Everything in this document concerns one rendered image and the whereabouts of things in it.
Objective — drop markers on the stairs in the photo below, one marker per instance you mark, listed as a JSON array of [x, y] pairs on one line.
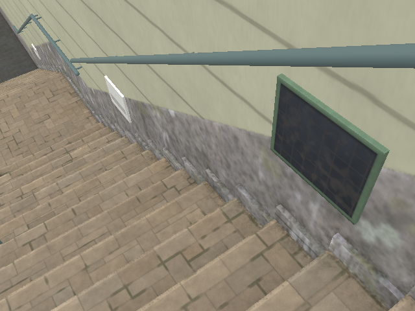
[[95, 223], [24, 80]]

